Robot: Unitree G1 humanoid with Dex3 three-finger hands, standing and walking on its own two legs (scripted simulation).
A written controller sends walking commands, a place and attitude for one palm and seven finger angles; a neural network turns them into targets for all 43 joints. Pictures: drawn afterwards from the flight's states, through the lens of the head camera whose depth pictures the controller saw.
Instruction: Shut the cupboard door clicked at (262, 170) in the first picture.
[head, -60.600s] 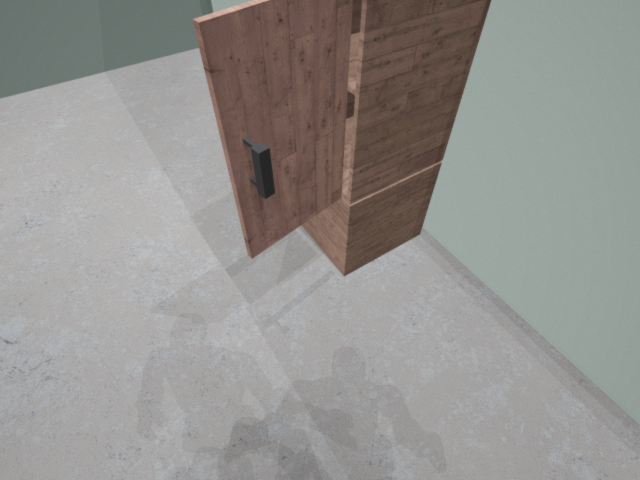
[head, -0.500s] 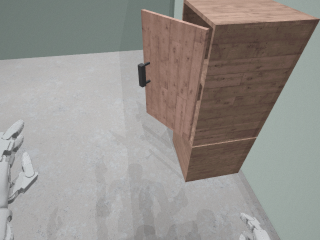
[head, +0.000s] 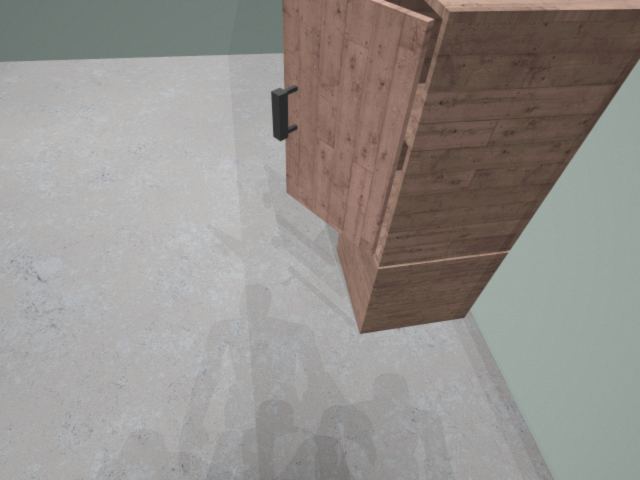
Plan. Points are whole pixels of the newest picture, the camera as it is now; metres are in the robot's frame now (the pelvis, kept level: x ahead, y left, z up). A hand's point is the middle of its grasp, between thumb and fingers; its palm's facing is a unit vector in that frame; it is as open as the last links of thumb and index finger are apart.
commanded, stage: let the arm hang, fingers relaxed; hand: left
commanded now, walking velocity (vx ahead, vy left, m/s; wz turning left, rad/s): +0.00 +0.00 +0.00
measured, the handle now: (287, 112) +0.90 +0.14 -0.04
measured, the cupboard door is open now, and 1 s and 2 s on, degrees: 34 34 34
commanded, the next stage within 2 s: look to check the result in 0.56 s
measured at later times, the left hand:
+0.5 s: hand out of the picture +0.04 +0.16 -0.17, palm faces -0.02 -0.99 -0.17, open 7.3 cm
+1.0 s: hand out of the picture +0.00 +0.16 -0.17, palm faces +0.01 -0.99 -0.17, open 7.4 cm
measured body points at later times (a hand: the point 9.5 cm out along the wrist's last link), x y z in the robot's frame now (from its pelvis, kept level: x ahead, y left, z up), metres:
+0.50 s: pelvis +0.02 -0.01 +0.01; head +0.02 +0.00 +0.46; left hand +0.04 +0.21 -0.16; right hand +0.02 -0.24 -0.15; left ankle +0.07 +0.10 -0.74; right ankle -0.02 -0.11 -0.74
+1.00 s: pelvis +0.03 +0.00 +0.01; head +0.04 +0.00 +0.45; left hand +0.00 +0.21 -0.16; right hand +0.01 -0.22 -0.16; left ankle +0.07 +0.10 -0.74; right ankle -0.02 -0.11 -0.74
